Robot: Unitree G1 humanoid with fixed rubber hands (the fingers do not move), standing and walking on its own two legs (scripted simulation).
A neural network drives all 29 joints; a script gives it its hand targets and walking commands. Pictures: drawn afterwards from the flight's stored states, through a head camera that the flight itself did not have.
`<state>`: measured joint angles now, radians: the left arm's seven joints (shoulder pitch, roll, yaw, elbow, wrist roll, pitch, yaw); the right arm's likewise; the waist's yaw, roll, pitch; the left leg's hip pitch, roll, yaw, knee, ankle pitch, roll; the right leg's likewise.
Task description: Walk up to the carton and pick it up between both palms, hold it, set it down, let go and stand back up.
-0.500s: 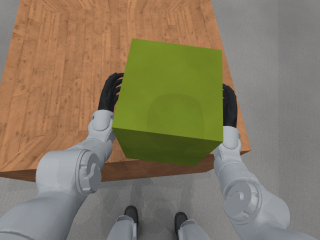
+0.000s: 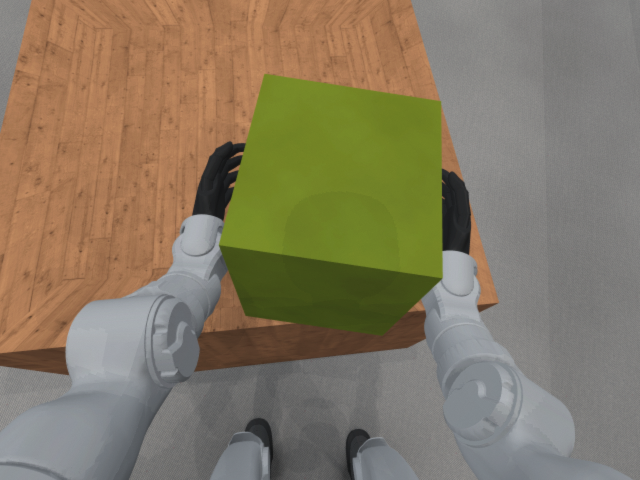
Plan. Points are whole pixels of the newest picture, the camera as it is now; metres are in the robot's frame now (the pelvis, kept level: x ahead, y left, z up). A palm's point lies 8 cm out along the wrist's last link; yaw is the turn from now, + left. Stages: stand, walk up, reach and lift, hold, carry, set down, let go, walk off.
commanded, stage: set down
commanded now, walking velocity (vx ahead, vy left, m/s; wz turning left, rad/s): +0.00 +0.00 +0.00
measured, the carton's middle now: (331, 222) +0.44 -0.03 -0.05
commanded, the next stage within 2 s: none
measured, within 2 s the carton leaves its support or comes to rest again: rests again in 0.84 s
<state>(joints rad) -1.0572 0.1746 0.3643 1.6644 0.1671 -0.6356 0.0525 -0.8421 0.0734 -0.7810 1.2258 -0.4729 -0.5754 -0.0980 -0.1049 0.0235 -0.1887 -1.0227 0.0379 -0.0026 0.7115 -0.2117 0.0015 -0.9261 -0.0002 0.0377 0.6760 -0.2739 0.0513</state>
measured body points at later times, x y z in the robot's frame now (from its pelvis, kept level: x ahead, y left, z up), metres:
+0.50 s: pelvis +0.00 -0.01 +0.00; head +0.16 +0.01 +0.42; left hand +0.47 +0.12 -0.02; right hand +0.42 -0.18 -0.02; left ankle +0.04 +0.11 -0.70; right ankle +0.00 -0.16 -0.70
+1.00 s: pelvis +0.01 -0.02 -0.01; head +0.14 +0.01 +0.42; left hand +0.49 +0.13 -0.01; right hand +0.42 -0.20 -0.02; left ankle +0.05 +0.11 -0.70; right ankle +0.00 -0.16 -0.70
